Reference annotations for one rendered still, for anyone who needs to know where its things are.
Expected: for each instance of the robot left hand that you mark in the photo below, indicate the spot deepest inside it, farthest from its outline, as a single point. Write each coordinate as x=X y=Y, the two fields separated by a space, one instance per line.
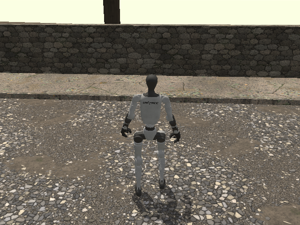
x=125 y=130

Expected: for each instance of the left robot forearm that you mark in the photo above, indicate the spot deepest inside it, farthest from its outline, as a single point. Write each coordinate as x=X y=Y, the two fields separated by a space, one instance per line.
x=126 y=122

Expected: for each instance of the right robot forearm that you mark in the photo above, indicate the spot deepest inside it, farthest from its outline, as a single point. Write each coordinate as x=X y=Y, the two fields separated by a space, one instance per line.
x=174 y=125

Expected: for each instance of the right robot upper arm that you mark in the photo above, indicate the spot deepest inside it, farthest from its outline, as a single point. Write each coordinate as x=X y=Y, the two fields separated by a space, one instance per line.
x=168 y=108

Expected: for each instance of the left robot upper arm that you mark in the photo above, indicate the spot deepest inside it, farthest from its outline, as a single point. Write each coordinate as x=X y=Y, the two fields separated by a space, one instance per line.
x=133 y=105

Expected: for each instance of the left robot foot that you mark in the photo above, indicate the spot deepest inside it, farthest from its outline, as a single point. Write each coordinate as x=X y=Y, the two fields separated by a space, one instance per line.
x=138 y=192

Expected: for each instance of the robot right hand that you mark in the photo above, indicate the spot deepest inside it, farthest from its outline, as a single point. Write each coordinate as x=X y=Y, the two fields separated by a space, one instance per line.
x=176 y=136

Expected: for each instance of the right robot shin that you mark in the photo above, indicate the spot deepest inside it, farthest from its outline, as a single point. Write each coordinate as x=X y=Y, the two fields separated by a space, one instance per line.
x=161 y=165

